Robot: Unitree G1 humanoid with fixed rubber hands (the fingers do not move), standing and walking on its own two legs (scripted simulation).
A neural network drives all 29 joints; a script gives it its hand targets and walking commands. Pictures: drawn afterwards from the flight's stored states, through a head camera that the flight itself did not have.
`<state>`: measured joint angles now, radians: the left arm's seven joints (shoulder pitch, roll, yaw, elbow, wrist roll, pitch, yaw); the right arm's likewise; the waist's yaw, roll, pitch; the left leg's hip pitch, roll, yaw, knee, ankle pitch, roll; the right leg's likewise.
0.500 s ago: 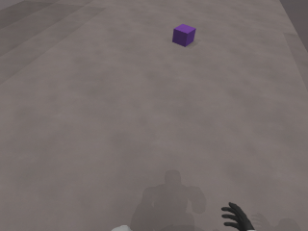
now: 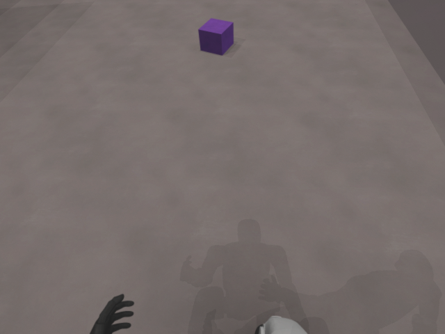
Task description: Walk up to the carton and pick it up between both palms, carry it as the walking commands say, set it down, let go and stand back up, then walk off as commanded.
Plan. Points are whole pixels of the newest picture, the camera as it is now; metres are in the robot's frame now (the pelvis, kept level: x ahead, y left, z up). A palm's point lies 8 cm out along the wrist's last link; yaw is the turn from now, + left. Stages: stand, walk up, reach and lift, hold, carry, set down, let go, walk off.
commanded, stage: walk up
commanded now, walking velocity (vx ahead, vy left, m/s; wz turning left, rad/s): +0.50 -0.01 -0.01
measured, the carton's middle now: (216, 36) +2.38 -0.11 -0.67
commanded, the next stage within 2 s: none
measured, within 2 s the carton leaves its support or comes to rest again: neither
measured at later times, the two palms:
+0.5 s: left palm out of the picture +0.13 +0.26 -0.14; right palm (287, 199) +0.41 -0.18 -0.12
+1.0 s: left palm (135, 165) +0.56 +0.22 -0.11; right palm (312, 179) +0.48 -0.27 -0.14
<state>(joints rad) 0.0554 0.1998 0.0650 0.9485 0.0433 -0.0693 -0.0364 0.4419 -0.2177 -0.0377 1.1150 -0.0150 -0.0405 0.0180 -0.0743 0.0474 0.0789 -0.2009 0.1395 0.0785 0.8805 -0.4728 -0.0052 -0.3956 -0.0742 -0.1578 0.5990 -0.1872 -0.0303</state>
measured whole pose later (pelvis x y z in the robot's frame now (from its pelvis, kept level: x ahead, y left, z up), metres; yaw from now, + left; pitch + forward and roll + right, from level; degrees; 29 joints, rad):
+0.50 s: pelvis +0.25 +0.05 -0.01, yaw +1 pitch +0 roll -1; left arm 0.48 0.16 0.05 1.14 0.01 -0.05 0.00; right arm 0.04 -0.21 -0.04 0.96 -0.03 -0.07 0.03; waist 0.08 -0.02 0.06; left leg -0.46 0.12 0.13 0.66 -0.17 0.00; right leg -0.10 -0.12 -0.11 0.79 -0.50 0.02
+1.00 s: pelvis +0.49 -0.02 +0.01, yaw +0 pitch -1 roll -1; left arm 0.21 0.16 0.05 0.99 0.03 -0.06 -0.02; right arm 0.31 -0.25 -0.05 1.05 -0.02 -0.03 0.02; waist -0.03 0.07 0.05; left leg -0.42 0.14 0.06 1.16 -0.32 0.00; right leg -0.25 -0.05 -0.19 0.51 -0.23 -0.02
